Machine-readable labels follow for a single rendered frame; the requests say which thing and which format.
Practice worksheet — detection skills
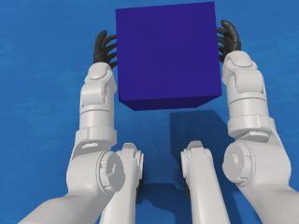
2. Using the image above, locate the right robot forearm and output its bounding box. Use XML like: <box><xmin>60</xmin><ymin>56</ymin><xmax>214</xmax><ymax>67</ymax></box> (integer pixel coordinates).
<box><xmin>221</xmin><ymin>50</ymin><xmax>292</xmax><ymax>168</ymax></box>

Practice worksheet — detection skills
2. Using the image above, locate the left robot upper arm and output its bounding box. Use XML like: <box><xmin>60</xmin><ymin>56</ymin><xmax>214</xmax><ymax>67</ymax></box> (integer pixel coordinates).
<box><xmin>18</xmin><ymin>150</ymin><xmax>126</xmax><ymax>224</ymax></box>

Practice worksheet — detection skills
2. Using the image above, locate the right robot upper arm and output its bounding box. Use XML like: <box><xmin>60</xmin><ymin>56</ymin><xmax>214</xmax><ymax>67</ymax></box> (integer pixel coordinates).
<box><xmin>222</xmin><ymin>140</ymin><xmax>299</xmax><ymax>224</ymax></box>

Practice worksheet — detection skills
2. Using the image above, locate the right robot hand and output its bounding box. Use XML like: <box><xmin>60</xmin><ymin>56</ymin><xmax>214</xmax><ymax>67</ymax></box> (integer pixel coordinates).
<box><xmin>216</xmin><ymin>20</ymin><xmax>241</xmax><ymax>64</ymax></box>

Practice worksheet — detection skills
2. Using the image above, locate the carton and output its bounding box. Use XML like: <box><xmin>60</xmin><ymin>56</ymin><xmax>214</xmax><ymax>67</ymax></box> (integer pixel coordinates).
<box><xmin>115</xmin><ymin>1</ymin><xmax>222</xmax><ymax>111</ymax></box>

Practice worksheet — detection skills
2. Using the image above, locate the left robot forearm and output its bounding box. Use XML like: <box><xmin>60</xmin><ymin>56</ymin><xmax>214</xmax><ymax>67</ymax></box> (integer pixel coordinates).
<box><xmin>66</xmin><ymin>62</ymin><xmax>118</xmax><ymax>182</ymax></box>

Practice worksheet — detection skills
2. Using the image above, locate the right robot thigh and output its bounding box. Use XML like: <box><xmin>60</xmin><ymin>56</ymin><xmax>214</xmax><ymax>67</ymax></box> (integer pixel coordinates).
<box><xmin>180</xmin><ymin>146</ymin><xmax>231</xmax><ymax>224</ymax></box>

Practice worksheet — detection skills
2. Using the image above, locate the robot right shin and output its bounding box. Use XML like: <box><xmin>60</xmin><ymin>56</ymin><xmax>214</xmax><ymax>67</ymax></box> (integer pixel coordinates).
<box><xmin>185</xmin><ymin>140</ymin><xmax>214</xmax><ymax>189</ymax></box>

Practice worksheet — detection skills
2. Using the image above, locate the left robot hand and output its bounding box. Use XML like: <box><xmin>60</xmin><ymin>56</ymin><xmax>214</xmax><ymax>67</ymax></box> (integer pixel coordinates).
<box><xmin>93</xmin><ymin>30</ymin><xmax>118</xmax><ymax>69</ymax></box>

